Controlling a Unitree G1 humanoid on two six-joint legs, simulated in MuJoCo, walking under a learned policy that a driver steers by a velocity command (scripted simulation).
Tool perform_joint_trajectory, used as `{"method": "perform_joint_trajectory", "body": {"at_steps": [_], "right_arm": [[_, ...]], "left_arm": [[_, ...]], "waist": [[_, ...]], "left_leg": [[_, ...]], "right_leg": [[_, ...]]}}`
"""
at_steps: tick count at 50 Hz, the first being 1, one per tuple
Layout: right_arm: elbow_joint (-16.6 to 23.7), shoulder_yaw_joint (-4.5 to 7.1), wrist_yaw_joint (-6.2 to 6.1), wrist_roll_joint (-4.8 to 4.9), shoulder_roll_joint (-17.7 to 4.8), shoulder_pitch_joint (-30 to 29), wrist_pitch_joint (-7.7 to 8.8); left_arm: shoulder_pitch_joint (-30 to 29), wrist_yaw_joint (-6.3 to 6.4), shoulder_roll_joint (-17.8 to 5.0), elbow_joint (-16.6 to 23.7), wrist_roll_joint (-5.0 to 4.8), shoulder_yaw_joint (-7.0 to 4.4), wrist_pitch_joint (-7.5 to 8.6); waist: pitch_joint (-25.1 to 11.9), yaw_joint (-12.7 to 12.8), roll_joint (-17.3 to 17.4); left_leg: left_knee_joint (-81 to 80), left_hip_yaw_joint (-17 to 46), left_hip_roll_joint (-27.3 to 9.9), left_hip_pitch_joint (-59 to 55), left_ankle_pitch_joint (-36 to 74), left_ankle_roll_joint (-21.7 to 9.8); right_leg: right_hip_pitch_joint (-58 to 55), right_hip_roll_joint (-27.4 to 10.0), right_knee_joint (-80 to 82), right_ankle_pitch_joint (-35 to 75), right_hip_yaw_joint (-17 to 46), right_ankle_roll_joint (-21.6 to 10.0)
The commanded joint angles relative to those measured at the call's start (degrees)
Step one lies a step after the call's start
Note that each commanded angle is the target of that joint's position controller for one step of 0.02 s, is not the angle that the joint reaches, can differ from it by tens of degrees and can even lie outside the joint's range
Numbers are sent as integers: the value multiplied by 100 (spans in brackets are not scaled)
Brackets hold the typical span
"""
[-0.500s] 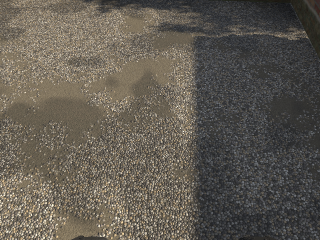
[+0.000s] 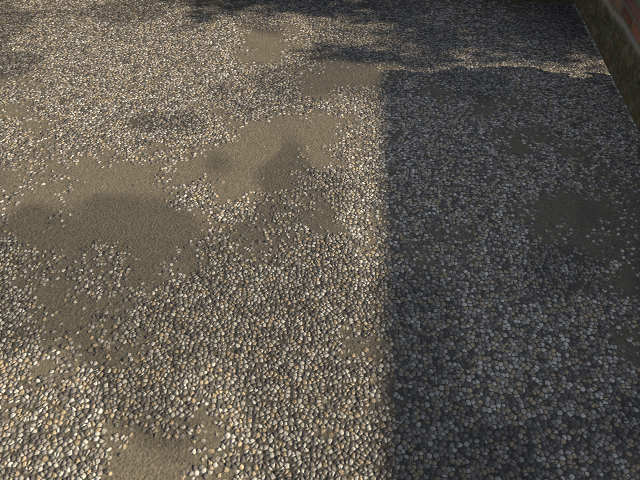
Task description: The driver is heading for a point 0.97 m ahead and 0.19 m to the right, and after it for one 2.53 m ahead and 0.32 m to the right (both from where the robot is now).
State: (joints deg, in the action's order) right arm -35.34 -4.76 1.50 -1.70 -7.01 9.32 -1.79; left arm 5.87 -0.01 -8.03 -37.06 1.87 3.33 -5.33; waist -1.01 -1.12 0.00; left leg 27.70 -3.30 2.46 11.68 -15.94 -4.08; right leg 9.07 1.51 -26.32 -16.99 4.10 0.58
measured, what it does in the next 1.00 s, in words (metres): stands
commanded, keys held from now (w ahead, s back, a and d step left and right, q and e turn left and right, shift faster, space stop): no key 0.72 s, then w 0.28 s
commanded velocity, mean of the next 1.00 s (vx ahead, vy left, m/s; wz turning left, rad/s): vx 0.10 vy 0.00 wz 0.00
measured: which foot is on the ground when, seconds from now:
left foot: down 0.00-1.00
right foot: down 0.00-1.00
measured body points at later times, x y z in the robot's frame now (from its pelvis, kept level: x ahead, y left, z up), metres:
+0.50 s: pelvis +0.00 +0.00 +0.01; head +0.01 +0.01 +0.46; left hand +0.12 +0.23 -0.11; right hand +0.11 -0.22 -0.11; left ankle -0.01 +0.07 -0.74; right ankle -0.03 -0.13 -0.74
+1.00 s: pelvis -0.01 -0.01 +0.00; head -0.02 -0.01 +0.45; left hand +0.15 +0.19 -0.10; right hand +0.16 -0.21 -0.10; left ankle -0.01 +0.07 -0.74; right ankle -0.03 -0.13 -0.74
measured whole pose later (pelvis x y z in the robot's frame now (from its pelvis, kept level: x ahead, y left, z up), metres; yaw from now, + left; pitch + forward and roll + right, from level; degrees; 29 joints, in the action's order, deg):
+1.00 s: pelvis -0.01 -0.01 +0.00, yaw +1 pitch +0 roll +0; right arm -37.0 -3.6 0.6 -1.4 -8.8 10.2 -3.0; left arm 10.0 1.3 -9.7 -38.5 1.3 4.1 -4.9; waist -1.8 -1.3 0.2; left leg 27.9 -1.4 2.6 12.3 -15.1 -3.2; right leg 9.8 1.8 -27.6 -17.2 3.4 -0.5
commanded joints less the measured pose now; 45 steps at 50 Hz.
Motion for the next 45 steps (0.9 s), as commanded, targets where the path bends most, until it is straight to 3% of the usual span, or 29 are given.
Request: {"method": "perform_joint_trajectory", "body": {"at_steps": [1, 14, 15, 16, 21, 36, 37, 38, 40, 45], "right_arm": [[343, 178, 1, 45, -488, -245, 117], [183, 288, -10, 96, -609, -145, 29], [-70, 305, -10, -32, -919, 628, -36], [-140, 336, -26, 11, -969, 557, -68], [-137, 325, -73, -12, -928, 513, -139], [-259, 290, -183, -48, -1014, 1033, -184], [-275, 261, -185, -71, -964, 1093, -180], [-17, 276, -95, 70, -714, 146, -94], [25, 247, -51, 86, -649, 176, -33], [114, 245, -86, 50, -656, 97, -40]], "left_arm": [[-288, 14, -500, 321, -26, -170, 95], [-58, 60, -575, 176, -70, -226, 98], [348, 92, -642, 148, 142, -80, 107], [470, 96, -623, 91, 131, -89, 128], [571, 103, -842, 59, 36, -59, 239], [1057, 106, -1023, -77, 27, -16, 295], [1140, 106, -978, -122, 39, 7, 288], [634, 102, -744, -58, -118, -11, 243], [402, 138, -734, 35, -113, -17, 202], [341, 156, -708, 147, -63, -46, 123]], "waist": [[-323, 33, 66], [-451, 3, 53], [-468, -17, -79], [-249, 89, -13], [-167, 20, 34], [98, 46, -69], [14, 45, -74], [-75, 47, 73], [-249, -48, -62], [-73, -37, -62]], "left_leg": [[-848, 902, -788, -274, 1814, -36], [-909, 889, -838, -686, 2447, -135], [-1286, 1310, -940, -934, 2971, -352], [-1292, 1279, -993, -1060, 3215, -411], [-1416, 1206, -870, -1254, 2769, -416], [-1521, 1115, -667, -853, 1748, -338], [-1576, 1105, -650, -869, 1390, -330], [-1298, 888, -730, -686, 1356, -89], [-1232, 873, -628, -470, 1082, -3], [-642, 667, -466, -63, 659, -67]], "right_leg": [[-234, -484, 594, 1114, 532, -89], [-91, -527, 650, 1258, 396, -64], [-175, -510, 707, 1081, 525, -355], [-13, -569, 818, 1073, 535, -364], [196, -596, 904, 929, 488, -306], [151, -531, 1084, 844, 413, -392], [79, -525, 1161, 632, 418, -401], [57, -651, 1080, 996, 409, -169], [-107, -538, 914, 1027, 348, -133], [134, -316, 443, 668, 231, -273]]}}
